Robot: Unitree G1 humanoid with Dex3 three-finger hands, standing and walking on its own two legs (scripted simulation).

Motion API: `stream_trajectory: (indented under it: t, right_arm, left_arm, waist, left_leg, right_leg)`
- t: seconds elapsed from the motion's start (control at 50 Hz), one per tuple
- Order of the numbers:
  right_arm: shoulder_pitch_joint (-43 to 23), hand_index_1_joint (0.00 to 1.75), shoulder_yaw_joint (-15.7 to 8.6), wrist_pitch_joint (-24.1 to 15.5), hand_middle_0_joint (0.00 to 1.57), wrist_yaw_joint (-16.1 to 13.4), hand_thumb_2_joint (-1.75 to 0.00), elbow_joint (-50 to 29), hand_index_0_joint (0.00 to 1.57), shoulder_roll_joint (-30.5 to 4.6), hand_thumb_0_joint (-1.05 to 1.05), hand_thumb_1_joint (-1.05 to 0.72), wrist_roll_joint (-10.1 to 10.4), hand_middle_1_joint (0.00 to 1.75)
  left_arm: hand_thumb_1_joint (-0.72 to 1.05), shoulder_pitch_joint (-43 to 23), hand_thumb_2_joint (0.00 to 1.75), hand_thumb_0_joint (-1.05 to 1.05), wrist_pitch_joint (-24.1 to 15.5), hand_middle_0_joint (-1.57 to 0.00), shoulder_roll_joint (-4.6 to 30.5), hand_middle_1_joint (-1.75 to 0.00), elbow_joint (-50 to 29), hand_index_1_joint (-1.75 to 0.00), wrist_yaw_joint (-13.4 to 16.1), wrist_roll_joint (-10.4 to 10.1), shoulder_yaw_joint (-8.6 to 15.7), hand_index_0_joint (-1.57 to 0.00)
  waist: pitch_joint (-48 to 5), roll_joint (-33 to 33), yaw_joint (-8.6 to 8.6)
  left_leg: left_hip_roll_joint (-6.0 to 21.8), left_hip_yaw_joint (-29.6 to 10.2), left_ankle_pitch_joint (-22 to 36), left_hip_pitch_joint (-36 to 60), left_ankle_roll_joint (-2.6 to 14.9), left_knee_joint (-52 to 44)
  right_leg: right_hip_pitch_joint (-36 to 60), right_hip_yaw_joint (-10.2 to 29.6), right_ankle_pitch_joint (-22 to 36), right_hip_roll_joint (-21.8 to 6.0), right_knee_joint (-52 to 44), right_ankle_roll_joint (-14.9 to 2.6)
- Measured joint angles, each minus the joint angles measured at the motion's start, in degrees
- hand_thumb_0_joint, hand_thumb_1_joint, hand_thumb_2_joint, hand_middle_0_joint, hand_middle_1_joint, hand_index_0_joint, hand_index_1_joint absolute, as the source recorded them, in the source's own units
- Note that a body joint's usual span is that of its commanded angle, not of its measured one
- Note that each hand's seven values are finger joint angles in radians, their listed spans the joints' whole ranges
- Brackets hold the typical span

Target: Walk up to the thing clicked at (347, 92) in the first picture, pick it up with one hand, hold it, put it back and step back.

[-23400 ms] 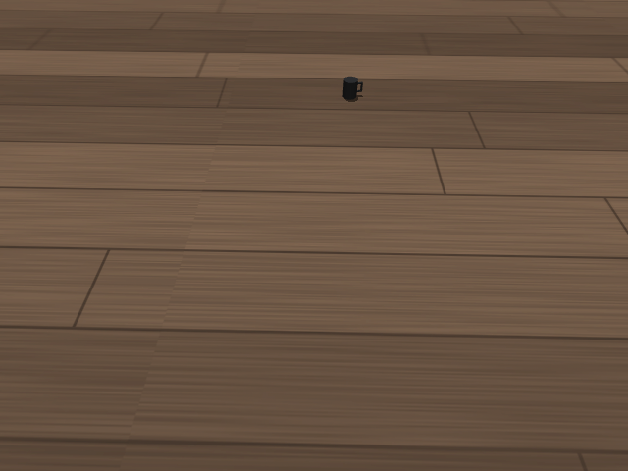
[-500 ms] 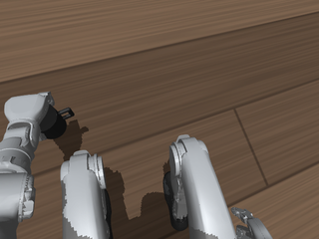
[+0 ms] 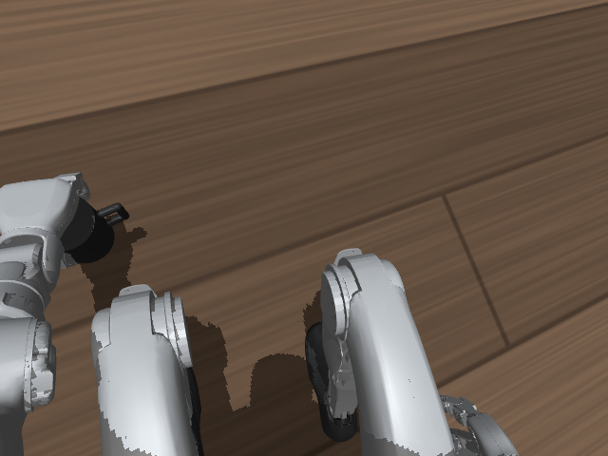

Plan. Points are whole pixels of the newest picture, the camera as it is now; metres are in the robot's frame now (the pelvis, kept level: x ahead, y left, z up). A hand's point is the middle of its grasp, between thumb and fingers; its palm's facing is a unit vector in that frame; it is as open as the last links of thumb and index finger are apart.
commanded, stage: rest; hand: left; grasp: from above
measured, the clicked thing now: (87, 226) +0.43 +0.24 -0.24
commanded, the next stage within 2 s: open in 0.56 s
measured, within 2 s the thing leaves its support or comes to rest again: rests again in 0.30 s
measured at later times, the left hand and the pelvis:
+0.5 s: hand (68, 232) +0.42 +0.26 -0.23, palm faces -0.47 -0.08 -0.88, open 10.7 cm; pelvis +0.01 +0.00 -0.03, yaw -2 degrees
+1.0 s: hand (68, 233) +0.42 +0.27 -0.24, palm faces -0.47 -0.07 -0.88, open 11.8 cm; pelvis +0.00 +0.00 -0.03, yaw -3 degrees
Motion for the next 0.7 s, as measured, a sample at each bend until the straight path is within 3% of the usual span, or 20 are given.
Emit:
stream_trajectory:
  t: [0.2,0.44,0.7]
  right_arm:
    - [-1.11,0.3,1.39,-0.89,0.2,1.35,-0.9,0.3,0.21,0.21,0.0,-0.91,-1.22,0.3]
    - [-1.42,0.3,2.2,-1.79,0.2,3.58,-0.9,0.87,0.21,-0.69,0.0,-0.91,-3.11,0.3]
    - [-1.91,0.3,3.82,-3.48,0.2,5.44,-0.9,1.0,0.21,-1.72,0.0,-0.9,-4.78,0.3]
  left_arm:
    - [-0.09,-1.13,0.62,0.0,-0.2,-0.76,1.17,-0.64,3.38,-0.68,1.46,-0.1,0.74,-0.59]
    - [-0.11,-0.63,0.62,0.01,-2.42,-0.78,3.12,-0.66,4.81,-0.68,4.01,1.21,3.5,-0.6]
    - [-0.12,-3.56,0.62,0.01,-3.7,-0.79,5.7,-0.66,12.52,-0.67,6.98,2.64,3.31,-0.62]
  waist:
    - [1.56,-0.23,-0.59]
    - [3.35,-0.86,-1.27]
    - [3.81,-1.05,-2.29]
  left_leg:
    - [0.15,-0.78,-0.88,-1.1,-0.24,2.4]
    - [0.07,-2.16,-2.15,-1.9,-0.69,5.57]
    - [0.02,-3.3,-1.81,-2.2,-0.74,7.22]
  right_leg:
    - [-1.26,-0.4,-0.36,0.46,2.01,0.25]
    - [-1.91,-1.27,-1.07,0.85,4.44,0.35]
    - [-2.08,-2.1,-0.2,1.25,5.37,0.41]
